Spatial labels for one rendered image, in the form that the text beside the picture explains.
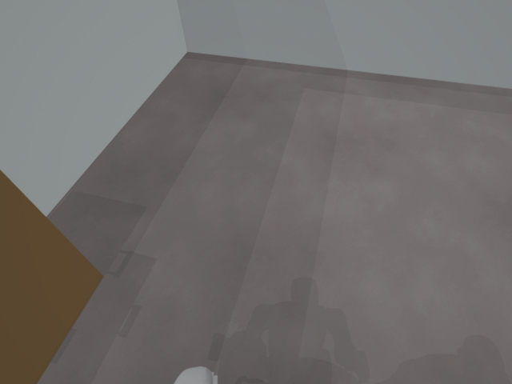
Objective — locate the left robot thigh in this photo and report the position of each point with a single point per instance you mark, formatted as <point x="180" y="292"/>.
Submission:
<point x="197" y="375"/>

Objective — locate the cabinet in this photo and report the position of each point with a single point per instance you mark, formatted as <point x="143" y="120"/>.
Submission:
<point x="45" y="283"/>

